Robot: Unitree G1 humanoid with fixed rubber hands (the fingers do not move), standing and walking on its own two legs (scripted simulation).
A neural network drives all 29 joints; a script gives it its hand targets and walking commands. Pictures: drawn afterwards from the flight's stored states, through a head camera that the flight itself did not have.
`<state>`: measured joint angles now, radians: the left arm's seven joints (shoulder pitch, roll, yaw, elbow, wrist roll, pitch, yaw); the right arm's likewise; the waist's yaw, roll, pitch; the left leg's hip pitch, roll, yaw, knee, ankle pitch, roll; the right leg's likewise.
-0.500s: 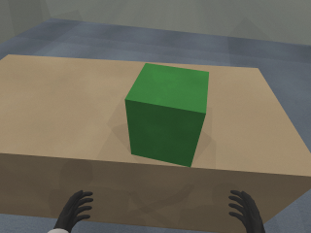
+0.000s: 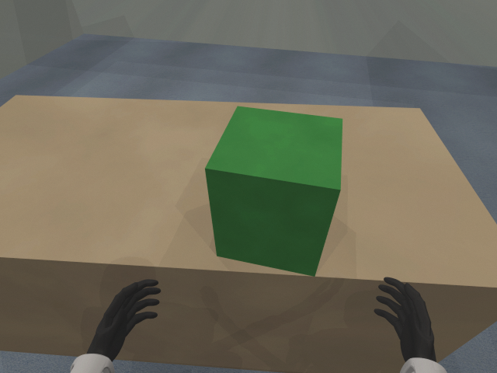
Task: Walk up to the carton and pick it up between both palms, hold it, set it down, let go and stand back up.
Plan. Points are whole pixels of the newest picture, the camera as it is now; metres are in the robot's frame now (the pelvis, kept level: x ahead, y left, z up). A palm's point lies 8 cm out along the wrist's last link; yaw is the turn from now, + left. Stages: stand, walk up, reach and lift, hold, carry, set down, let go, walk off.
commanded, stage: reach and lift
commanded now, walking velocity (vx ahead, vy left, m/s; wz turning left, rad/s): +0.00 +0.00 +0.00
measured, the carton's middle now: (276, 191) +0.47 -0.04 +0.04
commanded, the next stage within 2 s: none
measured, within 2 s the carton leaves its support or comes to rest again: neither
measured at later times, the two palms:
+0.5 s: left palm (132, 266) +0.28 +0.20 +0.07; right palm (431, 293) +0.23 -0.24 +0.07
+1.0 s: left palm (143, 211) +0.35 +0.18 +0.12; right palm (429, 244) +0.29 -0.24 +0.11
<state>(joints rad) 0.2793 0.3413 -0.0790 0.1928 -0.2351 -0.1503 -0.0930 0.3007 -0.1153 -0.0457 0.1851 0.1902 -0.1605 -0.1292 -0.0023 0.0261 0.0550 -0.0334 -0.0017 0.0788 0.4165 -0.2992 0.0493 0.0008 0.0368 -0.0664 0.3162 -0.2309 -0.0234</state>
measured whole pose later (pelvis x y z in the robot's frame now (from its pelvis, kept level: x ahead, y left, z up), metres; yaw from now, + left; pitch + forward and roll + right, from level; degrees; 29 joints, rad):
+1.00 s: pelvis -0.04 -0.01 +0.00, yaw -1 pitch +0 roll -1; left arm -0.48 0.38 0.07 0.42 -0.24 0.34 -0.09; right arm -0.36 -0.19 -0.08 0.26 0.27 0.31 -0.20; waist -0.07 -0.01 0.01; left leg -0.16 0.00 0.08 0.37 -0.21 0.04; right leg -0.16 0.05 -0.03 0.32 -0.16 -0.04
